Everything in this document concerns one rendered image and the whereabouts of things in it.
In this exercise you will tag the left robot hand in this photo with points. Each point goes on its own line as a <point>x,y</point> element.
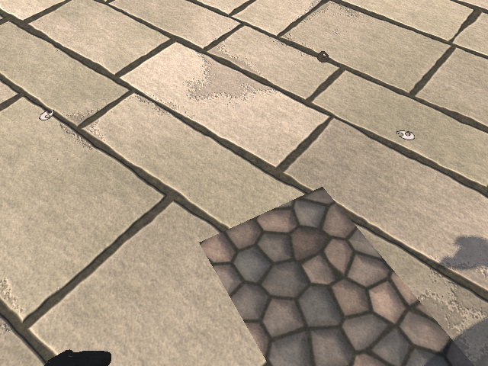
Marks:
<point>84,358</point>

